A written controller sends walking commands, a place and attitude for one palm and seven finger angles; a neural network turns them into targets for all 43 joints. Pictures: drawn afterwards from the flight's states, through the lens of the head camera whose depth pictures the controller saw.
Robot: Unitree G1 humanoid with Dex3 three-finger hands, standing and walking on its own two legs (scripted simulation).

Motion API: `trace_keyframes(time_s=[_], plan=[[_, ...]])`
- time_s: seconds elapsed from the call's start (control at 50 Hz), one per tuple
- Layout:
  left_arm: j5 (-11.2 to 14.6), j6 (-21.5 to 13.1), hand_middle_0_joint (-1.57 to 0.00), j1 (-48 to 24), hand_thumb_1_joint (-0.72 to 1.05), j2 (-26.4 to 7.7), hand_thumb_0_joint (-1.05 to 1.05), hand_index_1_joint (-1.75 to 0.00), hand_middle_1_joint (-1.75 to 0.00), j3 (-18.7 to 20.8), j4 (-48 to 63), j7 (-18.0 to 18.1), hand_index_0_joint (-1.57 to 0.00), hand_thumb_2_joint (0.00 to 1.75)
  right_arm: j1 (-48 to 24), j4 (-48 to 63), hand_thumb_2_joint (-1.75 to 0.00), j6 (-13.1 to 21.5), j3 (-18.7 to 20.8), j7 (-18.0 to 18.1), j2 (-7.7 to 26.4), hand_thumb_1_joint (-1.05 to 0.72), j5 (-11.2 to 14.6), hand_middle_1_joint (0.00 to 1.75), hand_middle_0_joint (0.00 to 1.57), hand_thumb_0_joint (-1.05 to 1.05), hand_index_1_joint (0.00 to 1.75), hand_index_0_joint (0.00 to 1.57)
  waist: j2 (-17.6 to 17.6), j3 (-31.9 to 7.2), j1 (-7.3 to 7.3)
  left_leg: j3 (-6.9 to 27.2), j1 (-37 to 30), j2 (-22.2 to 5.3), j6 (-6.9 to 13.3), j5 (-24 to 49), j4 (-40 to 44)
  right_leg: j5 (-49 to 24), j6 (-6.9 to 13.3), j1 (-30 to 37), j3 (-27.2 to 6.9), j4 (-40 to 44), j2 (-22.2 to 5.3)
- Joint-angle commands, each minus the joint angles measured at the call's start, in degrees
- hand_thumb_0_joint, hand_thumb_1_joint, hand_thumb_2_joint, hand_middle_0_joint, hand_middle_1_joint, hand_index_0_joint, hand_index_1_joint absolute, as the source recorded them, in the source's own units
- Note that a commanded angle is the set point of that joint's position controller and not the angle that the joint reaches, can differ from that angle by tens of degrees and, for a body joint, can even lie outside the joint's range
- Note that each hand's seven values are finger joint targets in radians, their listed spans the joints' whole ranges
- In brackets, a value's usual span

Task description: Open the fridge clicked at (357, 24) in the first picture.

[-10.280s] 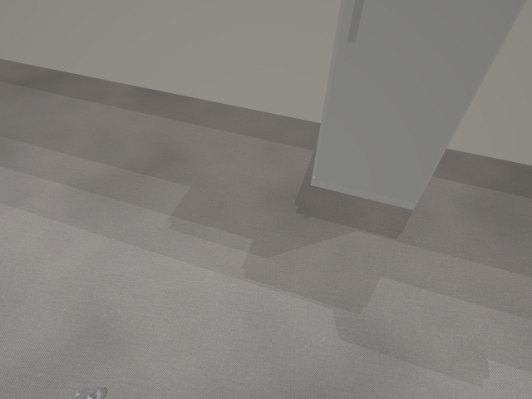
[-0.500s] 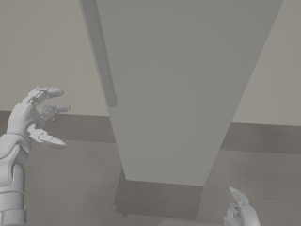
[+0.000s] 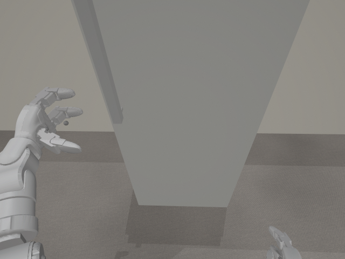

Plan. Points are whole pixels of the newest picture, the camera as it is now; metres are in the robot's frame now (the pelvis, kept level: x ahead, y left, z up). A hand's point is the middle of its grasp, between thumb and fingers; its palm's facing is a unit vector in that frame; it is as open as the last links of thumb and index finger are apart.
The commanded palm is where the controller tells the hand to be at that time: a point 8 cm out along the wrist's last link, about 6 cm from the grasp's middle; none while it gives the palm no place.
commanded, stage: move the hooked fingers beside the handle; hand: left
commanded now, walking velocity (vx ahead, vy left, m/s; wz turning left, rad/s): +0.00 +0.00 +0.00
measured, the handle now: (103, 55) +0.51 +0.20 +0.24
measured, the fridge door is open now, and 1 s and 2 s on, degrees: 0 0 0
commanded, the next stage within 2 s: feel for the door with the fingertips in 1.68 s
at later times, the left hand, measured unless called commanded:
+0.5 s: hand (79, 105) +0.41 +0.25 +0.16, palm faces +0.04 -1.00 +0.00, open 14.0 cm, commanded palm +0.39 +0.30 +0.16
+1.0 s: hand (87, 93) +0.46 +0.25 +0.16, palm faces +0.01 -1.00 +0.00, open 13.6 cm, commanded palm +0.44 +0.30 +0.15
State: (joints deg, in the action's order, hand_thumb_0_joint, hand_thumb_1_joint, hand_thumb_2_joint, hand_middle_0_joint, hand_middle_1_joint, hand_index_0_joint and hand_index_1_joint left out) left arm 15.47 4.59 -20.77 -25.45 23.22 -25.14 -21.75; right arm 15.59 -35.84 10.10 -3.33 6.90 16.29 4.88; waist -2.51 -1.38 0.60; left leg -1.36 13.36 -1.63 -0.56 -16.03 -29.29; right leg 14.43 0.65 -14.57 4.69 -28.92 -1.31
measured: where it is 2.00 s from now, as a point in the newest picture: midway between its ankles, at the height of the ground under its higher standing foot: outside the picture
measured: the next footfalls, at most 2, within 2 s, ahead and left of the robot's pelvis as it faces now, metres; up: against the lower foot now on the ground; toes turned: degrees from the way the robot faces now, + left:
none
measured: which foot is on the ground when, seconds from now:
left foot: down 0.00-1.00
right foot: down 0.00-1.00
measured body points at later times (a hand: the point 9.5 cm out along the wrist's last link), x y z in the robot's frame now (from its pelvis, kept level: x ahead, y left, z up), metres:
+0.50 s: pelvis -0.01 +0.00 +0.00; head +0.01 +0.00 +0.45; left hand +0.40 +0.30 +0.17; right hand +0.11 -0.26 -0.10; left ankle -0.01 +0.13 -0.74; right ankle +0.01 -0.11 -0.74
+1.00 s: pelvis +0.00 +0.01 -0.01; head +0.05 +0.02 +0.44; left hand +0.45 +0.30 +0.16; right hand +0.03 -0.26 -0.12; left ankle -0.01 +0.13 -0.74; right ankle +0.01 -0.11 -0.74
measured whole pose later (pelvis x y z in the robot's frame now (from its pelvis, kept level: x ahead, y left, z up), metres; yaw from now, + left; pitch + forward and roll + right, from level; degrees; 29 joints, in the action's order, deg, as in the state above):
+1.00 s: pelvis +0.00 +0.01 -0.01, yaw -1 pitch +8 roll -1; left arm 9.1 -9.2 -49.2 -33.9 23.6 -62.3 -22.5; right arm 23.6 -38.5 3.2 -2.0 4.8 17.0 3.4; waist -0.9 -2.9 -5.1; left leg -2.2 25.6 -2.0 0.4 -17.8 -35.1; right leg 14.3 -0.1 -26.1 3.6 -32.2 -1.1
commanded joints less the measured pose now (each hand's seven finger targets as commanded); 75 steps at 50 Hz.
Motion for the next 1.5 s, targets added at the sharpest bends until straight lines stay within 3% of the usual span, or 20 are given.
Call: trace_keyframes(time_s=[0.0,0.06,0.1,0.2,0.26,0.3,0.34,0.54,0.6,0.68,0.78,0.86,0.94,1.0,1.08,1.14,1.26,1.34,1.4,1.48], plan=[[0.8,-4.4,-0.3,-24.0,-0.5,-17.5,0.0,-1.2,-1.2,4.3,10.3,0.6,-0.3,0.3,-4.2,8.8,-0.9,3.0,2.8,0.7,6.9,-0.9,-0.2,0.3,0.2,0.0,0.3,0.2,-0.6,-13.2,-0.35,1.4,-3.7,1.8,2.3,12.4,3.1,-13.8,0.5,4.4,-2.1,3.3,0.9],[0.5,-5.1,-0.3,-24.5,-0.5,-17.8,0.0,-1.2,-1.2,4.7,9.1,0.8,-0.3,0.3,-3.8,8.8,-0.9,2.7,2.9,0.6,6.7,-0.9,-0.3,0.3,0.2,0.0,0.3,0.2,-1.7,-14.8,-0.25,1.3,-4.1,2.0,2.3,13.0,2.8,-15.0,0.6,4.8,-2.3,2.9,0.9],[0.6,-5.3,-0.3,-26.0,-0.5,-17.9,0.0,-1.2,-1.2,4.4,6.2,0.6,-0.3,0.3,-3.0,8.2,-0.9,2.2,3.0,0.5,7.1,-0.9,-0.3,0.3,0.2,0.0,0.3,0.2,1.5,-13.5,-0.84,1.2,-2.9,1.7,2.4,12.7,2.7,-14.8,0.4,4.4,-2.2,3.1,1.0],[-0.2,-6.1,-0.3,-29.5,-0.5,-17.1,0.0,-1.2,-1.2,2.4,4.1,0.4,-0.3,0.3,-2.6,8.6,-0.9,1.5,3.1,0.2,7.1,-0.9,-0.2,0.3,0.2,0.0,0.3,0.2,-1.6,-14.3,-1.1,1.1,-2.5,1.8,2.4,12.3,2.3,-14.4,0.7,3.8,-2.5,2.6,0.8],[-0.7,-6.6,-0.3,-34.1,-0.5,-17.0,0.0,-1.2,-1.2,1.5,-0.2,0.5,-0.3,0.3,-1.5,7.5,-0.9,1.1,3.1,0.4,7.4,-0.9,-0.2,0.3,0.2,0.0,0.3,0.2,-0.3,-12.9,-2.54,1.3,-1.7,1.7,2.4,10.3,2.2,-12.6,0.5,1.4,-2.4,3.0,1.1],[-0.8,-7.6,-0.3,-36.3,-0.5,-18.5,0.0,-1.2,-1.2,2.0,-2.3,0.7,-0.3,0.3,-0.5,6.9,-0.9,0.7,3.4,0.5,7.9,-0.9,-0.2,0.3,0.2,0.0,0.3,0.2,1.9,-13.5,-2.67,1.5,-1.2,1.6,2.6,9.9,2.0,-11.6,0.5,1.6,-2.5,3.0,1.1],[-1.6,-8.4,-0.3,-38.9,-0.5,-19.2,0.0,-1.2,-1.2,2.1,-3.4,1.0,-0.3,0.3,-0.1,6.8,-0.9,0.6,3.3,0.4,7.9,-0.9,-0.4,0.3,0.2,0.0,0.3,0.2,-0.9,-15.4,-2.61,1.7,-1.7,1.8,2.5,10.1,1.8,-11.8,0.6,1.4,-2.7,2.6,1.1],[-3.1,-12.8,-0.3,-47.5,-0.5,-21.2,0.0,-1.2,-1.2,1.2,-15.0,0.5,-0.3,0.3,4.2,4.8,-0.9,-1.1,3.8,-0.2,8.9,-0.9,-0.8,0.3,0.2,0.0,0.3,0.2,-0.5,-17.1,-4.11,1.7,1.1,1.6,2.5,10.6,0.4,-13.0,0.6,0.2,-3.0,1.2,1.2],[-3.3,-13.8,-0.3,-46.4,-0.5,-22.3,0.0,-1.2,-1.2,2.2,-17.0,0.4,-0.3,0.3,5.5,4.9,-0.9,-1.8,4.1,-0.5,9.2,-0.9,-1.0,0.3,0.2,0.0,0.3,0.2,-0.7,-18.7,-3.33,1.6,1.7,1.5,2.5,12.1,0.0,-14.0,0.9,1.2,-2.8,0.4,1.3],[-4.0,-14.3,-0.3,-50.0,-0.5,-23.2,0.0,-1.2,-1.2,2.2,-20.8,0.4,-0.3,0.3,6.9,4.1,-0.9,-2.5,4.2,-0.6,9.5,-0.9,-1.0,0.3,0.2,0.0,0.3,0.2,0.1,-16.5,-4.74,1.7,3.3,1.3,2.5,9.8,-0.2,-12.2,0.5,-1.9,-2.9,0.6,1.5],[-5.2,-16.6,-0.3,-54.9,-0.5,-24.1,0.0,-1.2,-1.2,1.9,-21.5,0.9,-0.3,0.3,8.9,3.4,-0.9,-3.1,4.5,-0.8,9.6,-0.9,-1.5,0.3,0.2,0.0,0.3,0.2,-2.9,-20.5,-5.2,2.1,1.8,1.4,2.4,11.6,-1.1,-13.0,0.6,-2.4,-3.1,-0.3,1.7],[-5.4,-16.8,-0.3,-55.1,-0.5,-26.5,0.0,-1.2,-1.2,3.6,-26.7,0.8,-0.3,0.3,10.3,2.5,-0.9,-4.1,4.5,-0.9,10.1,-0.9,-1.5,0.3,0.2,0.0,0.3,0.2,-0.6,-19.1,-5.99,1.8,4.2,1.1,2.5,11.6,-1.8,-14.1,0.4,-2.9,-3.2,-0.6,1.8],[-5.3,-17.1,-0.3,-53.7,-0.5,-25.0,0.0,-1.2,-1.2,2.8,-25.2,0.1,-0.3,0.3,10.7,3.3,-0.9,-4.7,4.8,-1.3,9.8,-0.9,-1.6,0.3,0.2,0.0,0.3,0.2,-4.2,-21.5,-5.21,1.9,2.2,1.1,2.2,13.8,-2.2,-14.8,0.7,-3.6,-2.9,-1.1,2.0],[-4.2,-17.4,-0.3,-53.4,-0.5,-21.5,0.0,-1.2,-1.2,0.7,-22.3,0.3,-0.3,0.3,10.9,3.6,-0.9,-4.9,5.1,-1.5,9.7,-0.9,-1.8,0.3,0.2,0.0,0.3,0.2,-1.9,-22.2,-5.67,2.3,0.5,0.7,2.3,15.8,-2.5,-15.0,0.8,-3.9,-2.2,-1.3,2.3],[-4.5,-16.2,-0.3,-53.9,-0.5,-21.4,0.0,-1.2,-1.2,0.6,-24.1,1.0,-0.3,0.3,10.4,3.4,-0.9,-5.2,4.8,-1.5,9.9,-0.9,-1.6,0.3,0.2,0.0,0.3,0.2,-0.9,-18.4,-6.08,2.5,3.0,0.6,2.3,11.5,-1.9,-12.1,0.6,-5.7,-2.3,-0.7,2.3],[-5.3,-16.4,-0.3,-54.8,-0.5,-22.5,0.0,-1.2,-1.2,1.4,-23.3,1.6,-0.3,0.3,10.5,3.3,-0.9,-5.3,4.9,-1.5,9.8,-0.9,-1.7,0.3,0.2,0.0,0.3,0.2,-2.0,-20.3,-6.0,2.5,2.0,0.7,2.3,12.5,-2.4,-12.7,0.6,-5.4,-2.4,-1.1,2.1],[-4.6,-16.1,-0.3,-54.0,-0.5,-18.5,0.0,-1.2,-1.2,-1.2,-21.7,1.7,-0.3,0.3,9.3,4.1,-0.9,-5.4,4.6,-1.8,9.3,-0.9,-1.6,0.3,0.2,0.0,0.3,0.2,-2.2,-19.1,-6.02,2.6,1.8,0.7,2.2,13.0,-2.6,-13.2,0.7,-5.9,-2.2,-1.4,2.2],[-5.3,-16.2,-0.3,-55.7,-0.5,-22.8,0.0,-1.2,-1.2,1.6,-23.2,2.2,-0.3,0.3,9.6,3.9,-0.9,-5.6,4.5,-1.5,9.7,-0.9,-1.7,0.3,0.2,0.0,0.3,0.2,-0.9,-20.4,-5.91,2.5,3.3,0.9,2.4,12.2,-2.9,-13.6,0.6,-4.3,-2.7,-1.6,2.0],[-5.0,-16.7,-0.3,-54.6,-0.5,-19.0,0.0,-1.2,-1.2,-1.1,-21.8,1.8,-0.3,0.3,9.3,4.6,-0.9,-5.7,4.5,-1.7,9.1,-0.9,-1.7,0.3,0.2,0.0,0.3,0.2,-2.4,-20.6,-5.98,2.4,1.9,0.9,2.2,14.3,-3.4,-14.6,0.9,-4.5,-2.3,-2.0,1.9],[-4.6,-16.4,-0.3,-54.7,-0.5,-20.6,0.0,-1.2,-1.2,0.2,-22.8,1.7,-0.3,0.3,8.8,4.6,-0.9,-5.7,4.4,-1.6,9.4,-0.9,-1.6,0.3,0.2,0.0,0.3,0.2,0.0,-20.0,-5.92,2.3,3.5,0.9,2.3,11.9,-3.0,-14.0,0.6,-4.1,-2.5,-1.8,2.0]])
